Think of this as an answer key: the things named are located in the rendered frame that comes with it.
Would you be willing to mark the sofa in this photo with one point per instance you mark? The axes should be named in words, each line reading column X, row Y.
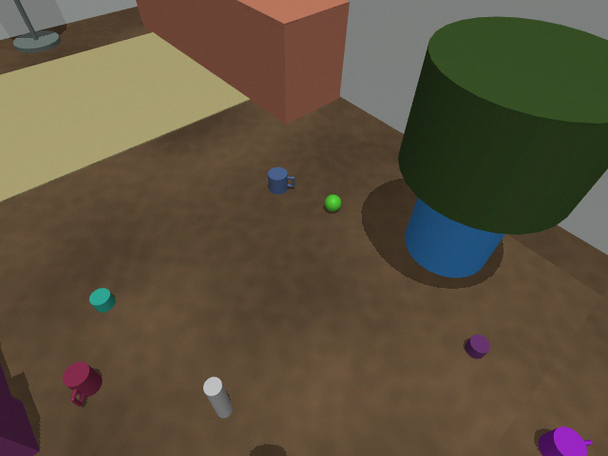
column 16, row 435

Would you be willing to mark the potted plant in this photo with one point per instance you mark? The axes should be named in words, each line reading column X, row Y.
column 507, row 132

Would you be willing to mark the floor lamp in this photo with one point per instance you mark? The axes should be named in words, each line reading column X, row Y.
column 35, row 41

